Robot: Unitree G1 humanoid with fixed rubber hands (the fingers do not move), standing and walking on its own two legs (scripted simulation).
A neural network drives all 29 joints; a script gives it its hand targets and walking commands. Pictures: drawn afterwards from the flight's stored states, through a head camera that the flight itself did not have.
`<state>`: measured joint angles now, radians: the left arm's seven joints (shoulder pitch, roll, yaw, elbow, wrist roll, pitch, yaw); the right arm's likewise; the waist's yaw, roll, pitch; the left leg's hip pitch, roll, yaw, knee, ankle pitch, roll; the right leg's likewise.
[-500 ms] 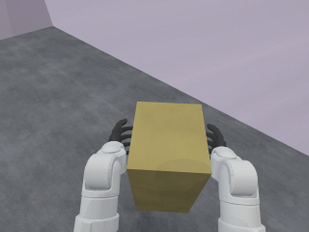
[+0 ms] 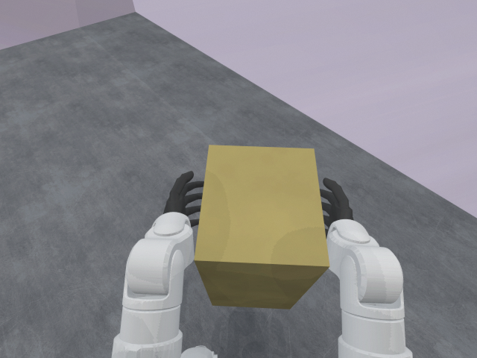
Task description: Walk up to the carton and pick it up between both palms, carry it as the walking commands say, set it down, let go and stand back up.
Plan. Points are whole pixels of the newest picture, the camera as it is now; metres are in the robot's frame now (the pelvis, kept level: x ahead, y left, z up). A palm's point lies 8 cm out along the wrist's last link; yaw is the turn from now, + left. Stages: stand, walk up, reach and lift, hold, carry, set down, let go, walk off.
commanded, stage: carry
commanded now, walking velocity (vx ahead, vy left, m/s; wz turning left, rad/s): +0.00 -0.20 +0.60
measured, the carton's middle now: (255, 239) +0.31 -0.01 +0.04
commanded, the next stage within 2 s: none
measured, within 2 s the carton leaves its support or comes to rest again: neither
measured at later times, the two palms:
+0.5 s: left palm (140, 260) +0.24 +0.16 +0.10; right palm (305, 234) +0.30 -0.08 +0.08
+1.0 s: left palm (87, 340) +0.15 +0.20 +0.08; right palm (257, 259) +0.27 -0.01 +0.06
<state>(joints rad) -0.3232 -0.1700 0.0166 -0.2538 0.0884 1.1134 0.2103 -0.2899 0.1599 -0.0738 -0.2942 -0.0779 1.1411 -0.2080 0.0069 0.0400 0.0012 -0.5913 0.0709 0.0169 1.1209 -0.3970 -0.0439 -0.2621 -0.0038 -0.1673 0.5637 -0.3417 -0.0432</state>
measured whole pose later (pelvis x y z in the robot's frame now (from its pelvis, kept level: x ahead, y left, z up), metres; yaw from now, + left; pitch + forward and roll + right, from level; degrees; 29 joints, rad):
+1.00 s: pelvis -0.07 -0.05 +0.00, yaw +29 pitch +3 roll -1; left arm -0.30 -0.16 0.00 -0.33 0.08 1.11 0.23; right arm -0.29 0.16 -0.07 -0.33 -0.06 1.11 -0.20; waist 0.01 0.09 0.11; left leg -0.58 -0.02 -0.10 0.87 -0.36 -0.05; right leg -0.31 -0.03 -0.19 0.61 -0.34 -0.04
